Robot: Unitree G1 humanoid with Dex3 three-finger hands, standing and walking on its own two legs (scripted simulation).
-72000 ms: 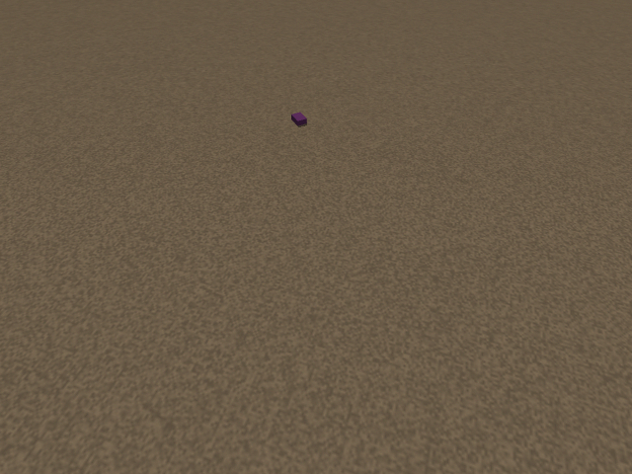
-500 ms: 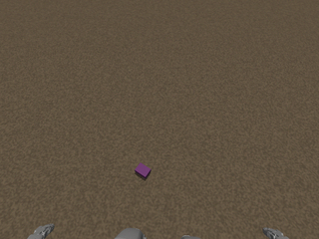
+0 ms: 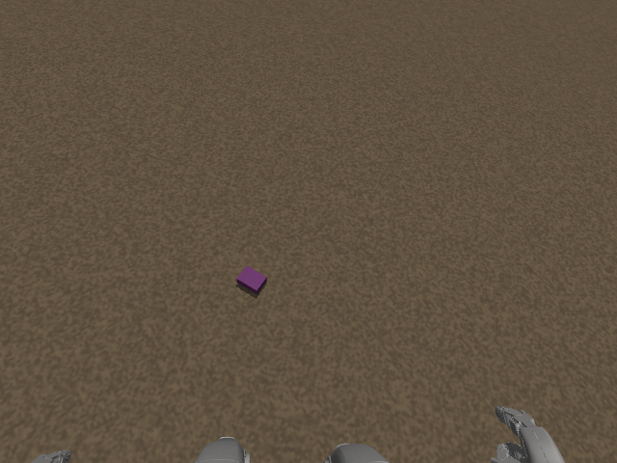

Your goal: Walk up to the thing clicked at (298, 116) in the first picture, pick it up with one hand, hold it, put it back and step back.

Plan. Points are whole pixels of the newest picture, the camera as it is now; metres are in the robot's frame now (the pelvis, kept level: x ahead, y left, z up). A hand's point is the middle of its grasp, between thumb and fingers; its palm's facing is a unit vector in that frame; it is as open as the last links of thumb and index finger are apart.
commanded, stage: step back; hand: left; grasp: from above
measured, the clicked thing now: (251, 279) +0.71 +0.13 -0.74
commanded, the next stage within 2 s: stand in 2.00 s
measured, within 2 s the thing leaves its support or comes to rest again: neither
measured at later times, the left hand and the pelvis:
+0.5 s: hand out of the picture -0.03 +0.22 -0.15, palm faces +0.08 -0.92 -0.38, open 7.3 cm; pelvis -0.16 -0.05 -0.01, yaw +5 degrees
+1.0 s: hand out of the picture -0.28 +0.15 -0.14, palm faces +0.05 -0.90 -0.42, open 7.3 cm; pelvis -0.30 -0.13 +0.00, yaw +2 degrees
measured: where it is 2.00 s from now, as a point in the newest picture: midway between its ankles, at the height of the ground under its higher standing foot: outside the picture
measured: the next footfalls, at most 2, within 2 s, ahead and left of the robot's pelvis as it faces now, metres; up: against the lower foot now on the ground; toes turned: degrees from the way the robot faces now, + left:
right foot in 0.08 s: -0.02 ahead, -0.15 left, +0.00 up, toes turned +2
left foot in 0.46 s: -0.14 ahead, +0.06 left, +0.00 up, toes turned +4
